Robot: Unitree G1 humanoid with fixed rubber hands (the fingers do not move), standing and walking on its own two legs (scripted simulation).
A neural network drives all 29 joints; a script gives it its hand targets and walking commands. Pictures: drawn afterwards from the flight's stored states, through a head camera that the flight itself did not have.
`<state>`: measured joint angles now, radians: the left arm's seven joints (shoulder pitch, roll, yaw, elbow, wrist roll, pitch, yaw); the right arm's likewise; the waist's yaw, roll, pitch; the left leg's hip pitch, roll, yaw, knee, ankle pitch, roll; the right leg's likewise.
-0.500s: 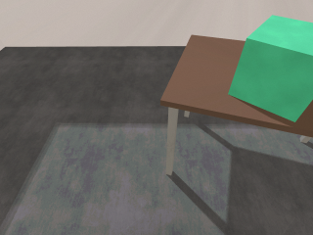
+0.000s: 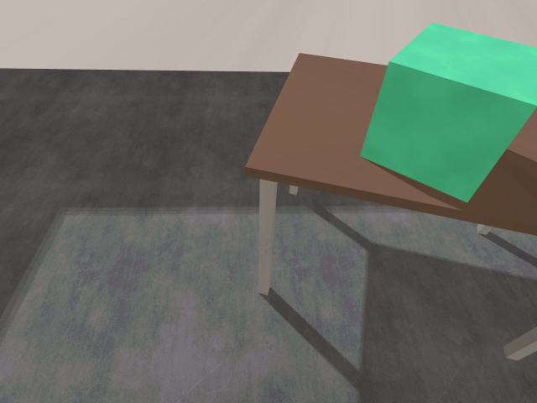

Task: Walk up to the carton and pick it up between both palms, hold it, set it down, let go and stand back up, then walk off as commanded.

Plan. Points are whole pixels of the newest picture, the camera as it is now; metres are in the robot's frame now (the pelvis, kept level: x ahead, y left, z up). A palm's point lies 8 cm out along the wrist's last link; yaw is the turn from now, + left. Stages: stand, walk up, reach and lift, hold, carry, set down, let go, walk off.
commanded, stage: walk up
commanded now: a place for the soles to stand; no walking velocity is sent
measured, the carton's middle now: (448, 108) +0.75 -0.39 +0.07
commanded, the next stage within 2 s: none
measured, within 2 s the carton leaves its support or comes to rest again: neither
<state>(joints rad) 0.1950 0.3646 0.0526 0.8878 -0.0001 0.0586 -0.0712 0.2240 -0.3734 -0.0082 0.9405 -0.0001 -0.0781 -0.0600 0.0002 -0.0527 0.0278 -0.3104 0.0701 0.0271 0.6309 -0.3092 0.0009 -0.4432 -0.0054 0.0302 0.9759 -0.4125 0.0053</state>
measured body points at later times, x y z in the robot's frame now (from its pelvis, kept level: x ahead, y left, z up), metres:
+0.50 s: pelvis +0.04 -0.11 -0.01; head +0.08 -0.07 +0.44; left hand +0.17 +0.18 -0.15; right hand +0.04 -0.45 -0.08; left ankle +0.07 +0.02 -0.72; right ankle -0.01 -0.22 -0.68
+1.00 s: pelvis +0.07 -0.19 -0.02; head +0.11 -0.17 +0.43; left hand +0.23 +0.10 -0.15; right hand +0.04 -0.52 -0.11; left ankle +0.15 -0.08 -0.73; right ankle +0.04 -0.31 -0.72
